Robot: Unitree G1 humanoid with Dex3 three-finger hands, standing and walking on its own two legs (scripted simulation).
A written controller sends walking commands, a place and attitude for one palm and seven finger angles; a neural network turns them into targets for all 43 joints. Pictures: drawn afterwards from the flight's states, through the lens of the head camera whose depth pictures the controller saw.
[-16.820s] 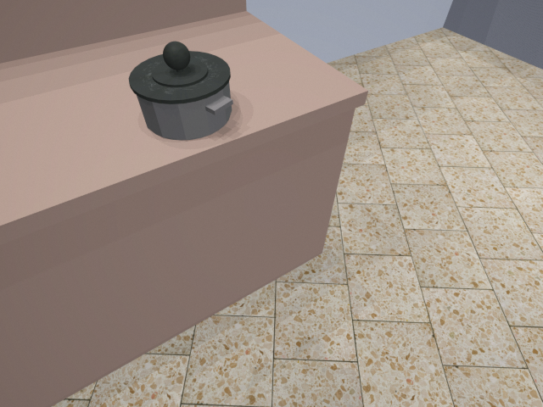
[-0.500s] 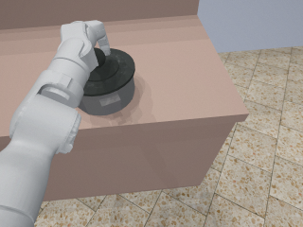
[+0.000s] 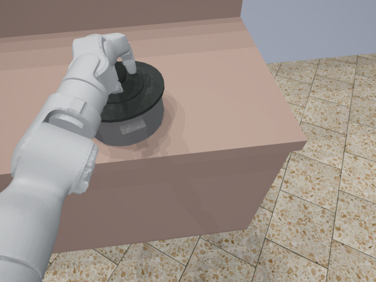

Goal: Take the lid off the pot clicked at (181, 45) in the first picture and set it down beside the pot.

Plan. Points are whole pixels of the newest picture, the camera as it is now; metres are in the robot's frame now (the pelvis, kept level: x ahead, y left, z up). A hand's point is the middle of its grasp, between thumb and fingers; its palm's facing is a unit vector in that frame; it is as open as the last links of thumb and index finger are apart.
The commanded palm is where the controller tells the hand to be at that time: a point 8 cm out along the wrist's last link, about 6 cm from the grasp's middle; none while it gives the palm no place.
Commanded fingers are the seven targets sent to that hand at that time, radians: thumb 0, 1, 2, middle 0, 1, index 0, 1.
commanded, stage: close the fingers and squeeze the knob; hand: left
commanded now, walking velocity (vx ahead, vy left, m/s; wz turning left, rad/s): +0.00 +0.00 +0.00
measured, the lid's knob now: (114, 73) +0.52 +0.13 +0.17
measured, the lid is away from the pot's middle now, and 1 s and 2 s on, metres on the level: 0.01 0.01 0.01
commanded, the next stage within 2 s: lift the lid straight up in 1.30 s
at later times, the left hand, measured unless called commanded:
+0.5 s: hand (112, 77) +0.48 +0.13 +0.19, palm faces -0.38 -0.08 -0.92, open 8.2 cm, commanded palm +0.49 +0.12 +0.25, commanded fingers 0.00 0.25 0.88 -0.65 -1.03 -0.65 -1.03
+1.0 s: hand (113, 76) +0.49 +0.13 +0.19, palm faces -0.38 -0.08 -0.92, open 7.6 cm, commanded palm +0.49 +0.13 +0.25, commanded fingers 0.00 0.44 0.92 -0.71 -1.04 -0.79 -1.07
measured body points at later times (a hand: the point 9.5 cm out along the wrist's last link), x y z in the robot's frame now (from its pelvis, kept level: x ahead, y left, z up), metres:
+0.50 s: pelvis -0.01 +0.00 +0.00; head +0.04 -0.03 +0.45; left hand +0.50 +0.13 +0.24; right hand +0.06 -0.27 -0.14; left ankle -0.04 +0.12 -0.74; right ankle -0.02 -0.15 -0.74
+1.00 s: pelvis +0.00 +0.00 +0.00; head +0.04 -0.03 +0.45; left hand +0.51 +0.13 +0.24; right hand +0.05 -0.27 -0.14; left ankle -0.04 +0.12 -0.74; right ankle -0.02 -0.15 -0.74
